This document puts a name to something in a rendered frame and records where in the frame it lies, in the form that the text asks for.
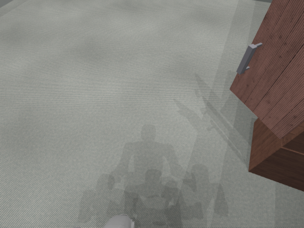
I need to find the handle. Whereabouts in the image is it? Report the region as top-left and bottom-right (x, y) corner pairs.
(236, 43), (262, 74)

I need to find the left robot thigh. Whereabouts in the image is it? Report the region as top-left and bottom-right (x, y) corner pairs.
(103, 215), (134, 228)

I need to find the cupboard door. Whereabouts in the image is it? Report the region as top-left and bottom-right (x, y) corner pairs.
(230, 0), (304, 139)

